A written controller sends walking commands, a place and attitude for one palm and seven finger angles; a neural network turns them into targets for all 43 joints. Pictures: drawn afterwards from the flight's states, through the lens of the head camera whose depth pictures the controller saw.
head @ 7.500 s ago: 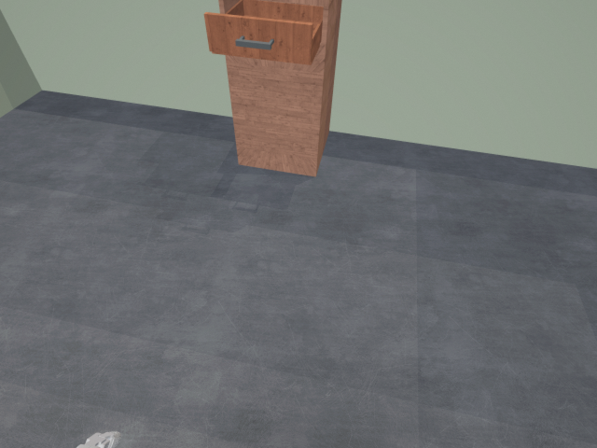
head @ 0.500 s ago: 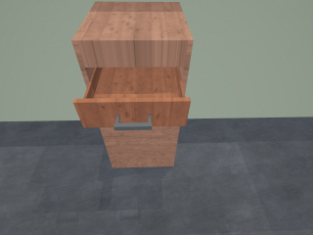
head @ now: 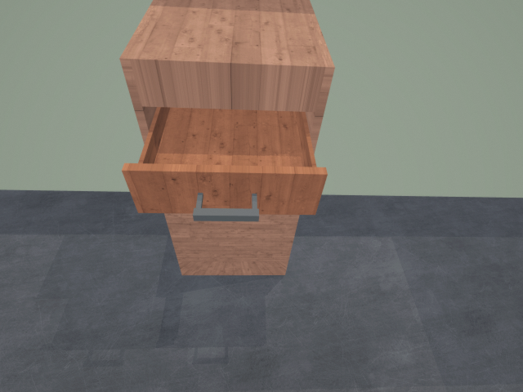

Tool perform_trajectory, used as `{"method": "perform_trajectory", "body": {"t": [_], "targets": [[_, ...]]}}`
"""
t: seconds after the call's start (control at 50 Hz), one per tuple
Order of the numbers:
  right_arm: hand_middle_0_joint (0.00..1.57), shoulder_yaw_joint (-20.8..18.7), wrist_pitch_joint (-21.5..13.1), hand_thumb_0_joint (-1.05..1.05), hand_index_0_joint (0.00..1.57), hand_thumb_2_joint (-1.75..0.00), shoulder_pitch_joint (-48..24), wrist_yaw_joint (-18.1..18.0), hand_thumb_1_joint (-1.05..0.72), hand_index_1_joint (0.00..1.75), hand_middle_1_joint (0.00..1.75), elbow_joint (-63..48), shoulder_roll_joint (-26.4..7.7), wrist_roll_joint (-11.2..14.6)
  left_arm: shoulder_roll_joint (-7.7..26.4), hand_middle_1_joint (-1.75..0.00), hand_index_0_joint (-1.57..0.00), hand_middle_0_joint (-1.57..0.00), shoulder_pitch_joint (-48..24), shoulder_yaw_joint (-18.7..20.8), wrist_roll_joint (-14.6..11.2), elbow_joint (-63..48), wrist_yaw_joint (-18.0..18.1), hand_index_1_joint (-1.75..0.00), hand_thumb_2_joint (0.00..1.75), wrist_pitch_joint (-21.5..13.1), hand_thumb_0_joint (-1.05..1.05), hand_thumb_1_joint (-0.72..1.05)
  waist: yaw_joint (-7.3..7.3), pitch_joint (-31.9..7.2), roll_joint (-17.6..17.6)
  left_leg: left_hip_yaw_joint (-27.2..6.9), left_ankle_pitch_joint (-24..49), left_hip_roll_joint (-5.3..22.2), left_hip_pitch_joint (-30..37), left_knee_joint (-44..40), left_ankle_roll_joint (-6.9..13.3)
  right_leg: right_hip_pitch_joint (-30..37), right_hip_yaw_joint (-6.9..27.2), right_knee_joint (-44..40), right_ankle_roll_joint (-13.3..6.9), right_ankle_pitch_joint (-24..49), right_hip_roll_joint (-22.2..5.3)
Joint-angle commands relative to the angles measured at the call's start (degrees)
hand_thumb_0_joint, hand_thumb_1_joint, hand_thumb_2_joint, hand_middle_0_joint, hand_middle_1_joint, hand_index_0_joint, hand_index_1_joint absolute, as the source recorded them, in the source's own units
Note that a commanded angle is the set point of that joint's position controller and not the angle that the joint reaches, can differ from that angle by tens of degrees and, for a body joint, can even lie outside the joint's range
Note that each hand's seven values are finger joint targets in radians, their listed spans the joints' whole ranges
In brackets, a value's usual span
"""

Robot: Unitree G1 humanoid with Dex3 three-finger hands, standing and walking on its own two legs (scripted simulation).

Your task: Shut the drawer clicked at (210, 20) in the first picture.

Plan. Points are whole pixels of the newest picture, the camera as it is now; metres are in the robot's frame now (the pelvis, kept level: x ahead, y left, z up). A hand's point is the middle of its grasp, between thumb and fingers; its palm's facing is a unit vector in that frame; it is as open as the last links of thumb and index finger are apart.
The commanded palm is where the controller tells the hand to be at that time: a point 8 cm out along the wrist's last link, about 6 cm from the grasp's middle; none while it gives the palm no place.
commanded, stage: shuffle to correct the standing spot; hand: left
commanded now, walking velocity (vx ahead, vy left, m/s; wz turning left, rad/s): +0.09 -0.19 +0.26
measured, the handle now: (226, 206) +0.45 +0.10 -0.02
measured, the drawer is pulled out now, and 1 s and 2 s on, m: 0.20 0.20 0.20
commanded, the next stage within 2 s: come to a stop and stand still in 0.72 s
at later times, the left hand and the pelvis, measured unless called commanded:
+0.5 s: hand out of the picture +0.00 +0.08 -0.19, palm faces +0.13 -0.99 -0.09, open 7.4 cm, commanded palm none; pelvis +0.05 -0.06 -0.01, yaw +5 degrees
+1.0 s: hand (248, 385) +0.17 +0.03 -0.16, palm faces +0.08 -0.96 -0.25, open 7.3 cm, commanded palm none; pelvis +0.12 -0.17 -0.01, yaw +5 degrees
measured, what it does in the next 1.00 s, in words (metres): steps to the right: right foot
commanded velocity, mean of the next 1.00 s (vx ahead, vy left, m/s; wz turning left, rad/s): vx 0.03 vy -0.09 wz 0.05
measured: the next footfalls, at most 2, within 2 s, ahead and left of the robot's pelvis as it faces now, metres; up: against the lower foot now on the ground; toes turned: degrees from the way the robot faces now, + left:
right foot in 0.86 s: +0.19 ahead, -0.27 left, +0.00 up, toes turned -1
left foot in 1.34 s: +0.11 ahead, -0.03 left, +0.00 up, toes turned +8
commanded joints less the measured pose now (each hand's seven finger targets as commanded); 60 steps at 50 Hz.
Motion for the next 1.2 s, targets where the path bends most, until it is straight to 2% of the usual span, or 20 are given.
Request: {"method": "perform_trajectory", "body": {"t": [0.0,0.08,0.16,0.22,0.26,0.36,0.42,0.44,0.48,0.5,0.56,0.64,0.78,0.8,0.84,0.86,0.88,0.92,1.0,1.18], "targets": [[0.2,-2.35,-0.58,0.0,0.2,-0.9,6.18,-1.04,-0.9,0.3,0.3,-1.11,-9.49,-0.08,3.8,-0.3,-0.2,-0.2,3.6,1.01,0.43,-1.78,-0.3,-0.3,0.9,0.13,0.0,0.9,-1.37,2.79,7.89,-23.49,-1.22,18.02,7.34,-13.18,4.48,-14.59,-1.39,8.16,-1.63,-6.97,0.75],[0.2,-2.99,-0.45,0.0,0.2,-0.9,5.71,-1.22,-0.9,0.3,0.3,-1.9,-9.47,-0.46,3.32,-0.3,-0.2,-0.2,2.38,1.66,0.54,-3.11,-0.9,-0.3,0.9,0.41,0.0,0.9,-1.15,1.65,4.97,-24.16,1.68,20.5,4.64,-11.94,8.03,-16.32,0.65,15.04,-2.06,-8.84,-0.42],[0.2,-3.45,-0.09,0.0,0.2,-0.9,1.6,-0.79,-0.9,0.3,0.3,-3.04,-9.21,-0.38,1.93,-0.3,-0.2,-0.2,6.53,2.01,0.37,-1.91,-1.17,-0.3,0.9,0.06,0.0,0.9,1.43,0.92,4.53,-16.81,-8.63,15.02,-7.39,-8.48,2.99,-2.05,-1.38,-0.08,-1.57,2.56,1.21],[0.2,-2.07,-0.19,0.0,0.2,-0.9,1.17,-0.11,-0.9,0.3,0.3,-4.08,-3.75,0.03,6.32,-0.3,-0.2,-0.2,8.2,2.54,0.3,-1.67,-0.43,-0.3,0.9,-0.43,0.0,0.9,2.07,3.6,-8.36,-4.44,-13.54,4.15,-17.34,5.03,-1.91,2.04,12.3,-12.65,-6.09,-9.63,-9.05],[0.2,-2.29,0.56,0.0,0.2,-0.9,-0.26,0.16,-0.9,0.3,0.3,-4.28,-3.21,-0.33,6.83,-0.3,-0.2,-0.2,6.82,2.82,0.0,-2.61,-0.14,-0.3,0.9,-0.52,0.0,0.9,2.14,6.68,-11.24,-1.85,-15.26,4.05,-15.45,20.11,-2.23,-6.7,17.35,-20.04,-10.74,-16.91,-13.24],[0.2,-1.98,0.25,0.0,0.2,-0.9,1.4,0.31,-0.9,0.3,0.3,-4.28,-0.91,-0.34,5.31,-0.3,-0.2,-0.2,6.09,2.74,0.69,-2.52,0.07,-0.3,0.9,-1.04,0.0,0.9,0.11,5.14,-0.51,-0.22,-13.9,5.89,-12.59,20.07,-2.79,-4.21,7.27,-12.13,-13.44,16.0,-10.09],[0.2,-1.54,-0.43,0.0,0.2,-0.9,5.79,-0.27,-0.9,0.3,0.3,-2.36,-0.24,-0.4,5.44,-0.3,-0.2,-0.2,6.02,2.67,0.06,-2.2,-0.41,-0.3,0.9,-0.45,0.0,0.9,-1.22,1.92,-0.92,2.28,-2.23,4.97,-1.01,4.2,-3.52,-5.25,2.21,-4.42,-9.46,19.2,-5.54],[0.2,-1.81,-0.69,0.0,0.2,-0.9,7.82,-0.67,-0.9,0.3,0.3,-1.49,-1.65,-0.42,4.65,-0.3,-0.2,-0.2,6.25,2.53,-0.28,-2.23,-0.72,-0.3,0.9,-0.3,0.0,0.9,-1.84,1.13,1.03,0.74,1.62,6.71,3.41,-0.42,-3.26,-6.65,1.05,-0.14,-7.77,17.94,-3.73],[0.2,-3.75,-1.32,0.0,0.2,-0.9,13.87,-1.72,-0.9,0.3,0.3,-1.09,-10.23,-0.69,1.07,-0.3,-0.2,-0.2,8.05,2.08,-0.15,-3.82,-1.35,-0.3,0.9,-0.26,0.0,0.9,-3.17,-3.05,16.64,-26.6,17.41,27.75,15.89,-7.72,6.42,-22.65,-4.82,18.45,-2.37,-7.18,2.29],[0.2,-4.39,-0.61,0.0,0.2,-0.9,14.57,-1.96,-0.9,0.3,0.3,-1.56,-12.51,-0.87,3.47,-0.3,-0.2,-0.2,4.47,2.65,0.5,-5.63,-1.43,-0.3,0.9,0.17,0.0,0.9,-4.44,-1.75,12.85,-30.73,18.05,32.98,15.06,-9.73,11.17,-26.45,-1.63,28.26,-2.37,-14.93,1.97],[0.2,-3.23,-1.34,0.0,0.2,-0.9,9.36,-2.47,-0.9,0.3,0.3,-2.19,-8.47,-0.88,4.01,-0.3,-0.2,-0.2,0.05,3.89,0.82,-6.03,-1.97,-0.3,0.9,0.84,0.0,0.9,-2.01,3.4,9.79,-19.66,27.7,27.33,6.44,-8.53,8.13,-27.72,2.98,38.52,-1.46,-5.59,-0.72],[0.2,-3.52,-1.92,0.0,0.2,-0.9,5.73,-2.24,-0.9,0.3,0.3,-3.59,-9.45,-1.04,1.46,-0.3,-0.2,-0.2,0.34,3.79,0.42,-6.16,-2.94,-0.3,0.9,1.85,0.0,0.9,-0.35,1.81,10.69,-7.64,27.41,21.65,3.49,-8.33,4.22,-22.03,-0.06,31.31,-0.07,-0.09,-0.77],[0.2,-5.56,0.07,0.0,0.2,-0.9,3.9,-1.19,-0.9,0.3,0.3,-4.5,-12.89,-1.51,3.51,-0.3,-0.2,-0.2,-1.16,4.44,-0.02,-7.81,-3.34,-0.3,0.9,0.8,0.0,0.9,-0.04,-0.79,12.36,-5.43,17.15,19.25,1.04,-0.28,-0.16,-8.5,-6.41,2.98,0.09,6.29,2.74],[0.2,-5.75,0.2,0.0,0.2,-0.9,4.11,-0.93,-0.9,0.3,0.3,-4.58,-12.6,-1.13,5.69,-0.3,-0.2,-0.2,2.69,5.03,0.03,-6.77,-3.25,-0.3,0.9,0.21,0.0,0.9,1.62,-3.3,7.4,-3.9,12.32,16.79,-1.52,5.1,-2.23,-1.12,-5.07,-2.78,0.06,11.0,2.15],[0.2,-3.63,0.52,0.0,0.2,-0.9,5.02,-0.34,-0.9,0.3,0.3,-7.19,-4.27,-0.16,14.91,-0.3,-0.2,-0.2,8.14,6.57,0.37,-5.31,-1.91,-0.3,0.9,-0.51,0.0,0.9,3.64,-8.88,-20.57,1.04,-25.31,4.9,-16.15,29.53,-6.07,9.66,16.49,-8.41,-6.43,32.39,-17.92],[0.2,-3.32,1.27,0.0,0.2,-0.9,4.06,-0.71,-0.9,0.3,0.3,-7.38,-4.77,0.04,13.04,-0.3,-0.2,-0.2,7.13,5.44,-0.08,-5.84,-1.61,-0.3,0.9,-0.64,0.0,0.9,3.69,-8.81,-13.86,-5.51,-25.73,6.95,-13.31,33.09,-5.31,4.07,15.5,-8.73,-9.24,33.86,-18.19],[0.2,-3.13,1.47,0.0,0.2,-0.9,3.42,-0.37,-0.9,0.3,0.3,-6.76,-2.88,0.15,10.38,-0.3,-0.2,-0.2,2.82,4.46,0.05,-6.11,-1.05,-0.3,0.9,-1.19,0.0,0.9,1.51,-5.33,-6.44,-4.62,-21.6,7.46,-11.29,32.43,-5.68,-0.59,12.53,-9.55,-10.0,33.57,-17.08],[0.2,-3.04,1.66,0.0,0.2,-0.9,4.03,0.06,-0.9,0.3,0.3,-5.03,-3.89,0.44,9.5,-0.3,-0.2,-0.2,-2.54,4.0,0.04,-7.49,-0.37,-0.3,0.9,-1.84,0.0,0.9,-0.17,-2.76,-11.6,-4.92,-17.58,7.88,-11.45,33.42,-6.48,-2.64,10.69,-6.11,-9.65,44.76,-15.27],[0.2,-2.87,2.58,0.0,0.2,-0.9,0.78,0.43,-0.9,0.3,0.3,-5.51,-4.13,0.62,11.35,-0.3,-0.2,-0.2,-1.53,4.61,0.03,-8.29,0.43,-0.3,0.9,-1.17,0.0,0.9,1.84,-2.83,-5.21,-3.06,-15.25,5.07,-11.07,27.3,-7.87,-0.4,9.43,-5.29,-11.35,50.1,-16.52],[0.2,-3.66,3.51,0.0,0.2,-0.9,-4.32,1.42,-0.9,0.3,0.3,-10.17,-5.29,0.3,13.26,-0.3,-0.2,-0.2,-3.12,6.11,0.66,-9.66,1.0,-0.3,0.9,-0.15,0.0,0.9,2.52,-3.75,-4.55,-5.99,-12.94,4.88,-10.62,23.08,-7.63,-2.94,13.35,-8.51,-13.59,27.69,-18.5]]}}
